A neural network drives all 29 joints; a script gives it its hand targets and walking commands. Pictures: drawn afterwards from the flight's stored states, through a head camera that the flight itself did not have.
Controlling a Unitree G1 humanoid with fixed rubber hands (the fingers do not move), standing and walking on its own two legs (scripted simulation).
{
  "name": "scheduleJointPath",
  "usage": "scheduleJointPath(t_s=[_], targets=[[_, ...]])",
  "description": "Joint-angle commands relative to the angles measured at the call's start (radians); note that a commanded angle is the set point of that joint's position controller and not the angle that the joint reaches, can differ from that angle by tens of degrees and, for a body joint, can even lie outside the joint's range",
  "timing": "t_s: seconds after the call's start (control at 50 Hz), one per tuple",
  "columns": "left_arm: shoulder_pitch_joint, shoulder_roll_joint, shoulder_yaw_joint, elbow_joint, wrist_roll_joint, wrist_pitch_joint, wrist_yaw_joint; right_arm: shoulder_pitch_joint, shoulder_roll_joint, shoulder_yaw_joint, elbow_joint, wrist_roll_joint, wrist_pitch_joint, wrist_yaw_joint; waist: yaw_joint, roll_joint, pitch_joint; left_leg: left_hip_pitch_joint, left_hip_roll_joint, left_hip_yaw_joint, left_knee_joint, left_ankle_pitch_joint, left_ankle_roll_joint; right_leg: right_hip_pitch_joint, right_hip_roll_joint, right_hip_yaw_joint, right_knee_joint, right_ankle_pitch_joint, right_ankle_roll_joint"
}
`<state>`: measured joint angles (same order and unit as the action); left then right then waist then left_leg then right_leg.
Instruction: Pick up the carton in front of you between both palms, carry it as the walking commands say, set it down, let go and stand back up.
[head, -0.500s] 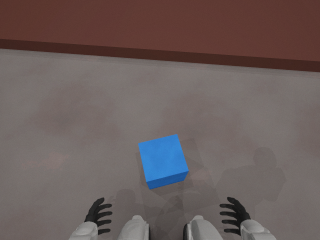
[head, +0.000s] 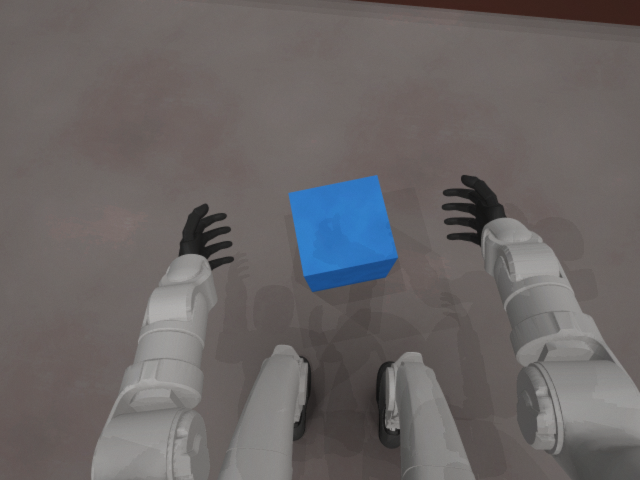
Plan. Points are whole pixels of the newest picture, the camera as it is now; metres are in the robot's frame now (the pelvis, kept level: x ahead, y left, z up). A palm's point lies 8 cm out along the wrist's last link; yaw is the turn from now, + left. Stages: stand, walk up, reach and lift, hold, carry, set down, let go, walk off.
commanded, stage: reach and lift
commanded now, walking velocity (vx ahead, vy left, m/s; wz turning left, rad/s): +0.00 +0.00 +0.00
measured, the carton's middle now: (341, 239) +0.52 +0.03 -0.55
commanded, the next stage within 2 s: none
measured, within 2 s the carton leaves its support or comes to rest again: neither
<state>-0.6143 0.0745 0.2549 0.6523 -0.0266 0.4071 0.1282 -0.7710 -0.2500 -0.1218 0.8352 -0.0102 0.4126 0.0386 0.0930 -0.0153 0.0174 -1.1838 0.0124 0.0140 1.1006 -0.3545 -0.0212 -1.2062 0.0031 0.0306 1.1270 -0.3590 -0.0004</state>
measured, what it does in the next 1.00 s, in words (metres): lowers itself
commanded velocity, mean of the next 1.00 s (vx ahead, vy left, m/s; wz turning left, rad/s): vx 0.00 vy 0.00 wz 0.00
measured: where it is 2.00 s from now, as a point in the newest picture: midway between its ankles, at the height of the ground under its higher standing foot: (342, 416)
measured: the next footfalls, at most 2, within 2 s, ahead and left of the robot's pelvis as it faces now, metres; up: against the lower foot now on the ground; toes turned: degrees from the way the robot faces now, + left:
none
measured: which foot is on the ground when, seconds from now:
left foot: down 0.00-1.00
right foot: down 0.00-1.00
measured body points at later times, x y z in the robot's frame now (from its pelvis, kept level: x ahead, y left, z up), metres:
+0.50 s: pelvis +0.02 -0.01 -0.02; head +0.34 -0.01 +0.30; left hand +0.50 +0.23 -0.13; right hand +0.60 -0.15 -0.13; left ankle +0.08 +0.13 -0.64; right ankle +0.08 -0.12 -0.64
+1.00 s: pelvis -0.02 +0.00 -0.21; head +0.35 -0.01 +0.06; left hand +0.49 +0.23 -0.37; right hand +0.57 -0.15 -0.37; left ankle +0.08 +0.14 -0.64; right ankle +0.08 -0.12 -0.64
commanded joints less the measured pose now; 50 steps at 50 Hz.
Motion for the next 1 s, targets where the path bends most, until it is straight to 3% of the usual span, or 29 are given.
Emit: scheduleJointPath(t_s=[0.0,0.16,0.28,0.4,0.5,0.62,0.7,0.84,0.98], targets=[[-0.273,0.094,0.046,-0.064,0.007,-0.055,0.031,-0.367,-0.135,-0.03,-0.026,-0.001,-0.053,-0.008,0.027,-0.069,-0.664,0.191,-0.055,0.073,-0.117,0.029,-0.028,0.342,0.046,-0.026,-0.14,0.003,0.007],[-0.497,0.115,0.085,-0.01,-0.016,-0.147,0.049,-0.643,-0.21,-0.036,0.118,0.011,-0.141,-0.005,0.056,-0.085,-0.864,0.108,-0.063,0.084,-0.084,0.096,-0.04,0.301,0.058,-0.027,-0.105,0.084,0.007],[-0.607,0.121,0.129,-0.007,-0.008,-0.207,0.032,-0.796,-0.259,-0.057,0.162,-0.016,-0.207,0.015,0.066,-0.111,-0.984,0.065,-0.069,0.08,-0.071,0.235,-0.051,0.305,0.064,-0.02,-0.079,0.235,0.006],[-0.568,0.103,0.176,-0.05,0.033,-0.244,-0.003,-0.793,-0.246,-0.099,0.136,-0.075,-0.241,0.035,0.061,-0.143,-1.152,0.06,-0.086,0.078,-0.073,0.452,-0.055,0.419,0.067,-0.002,-0.05,0.531,0.005],[-0.524,0.067,0.23,-0.037,0.087,-0.287,-0.04,-0.738,-0.175,-0.154,0.118,-0.132,-0.271,0.046,0.048,-0.151,-1.067,-0.093,-0.086,0.066,-0.047,0.524,-0.061,0.348,0.052,0.021,-0.006,0.671,0.011],[-0.523,0.042,0.274,0.019,0.132,-0.317,-0.051,-0.691,-0.137,-0.181,0.142,-0.156,-0.292,0.029,0.037,-0.111,-0.976,-0.223,-0.084,0.067,0.097,0.452,-0.076,0.064,0.059,0.004,0.116,0.527,0.021],[-0.549,0.061,0.263,0.049,0.118,-0.325,-0.04,-0.705,-0.162,-0.155,0.152,-0.128,-0.302,0.002,0.031,-0.096,-0.988,-0.298,-0.085,0.068,0.245,0.405,-0.082,-0.109,0.067,-0.008,0.257,0.425,0.027],[-0.685,0.157,0.147,0.045,-0.022,-0.322,0.009,-0.858,-0.262,-0.013,0.101,0.016,-0.306,-0.049,0.039,-0.134,-1.181,-0.345,-0.08,0.083,0.488,0.35,-0.086,-0.144,0.061,-0.031,0.508,0.345,0.035],[-0.848,0.238,0.066,0.103,-0.137,-0.3,0.043,-1.03,-0.332,0.112,0.134,0.135,-0.283,-0.069,0.053,-0.176,-1.162,-0.454,-0.063,0.104,0.654,0.157,-0.071,-0.194,0.035,-0.032,0.66,0.145,0.03]])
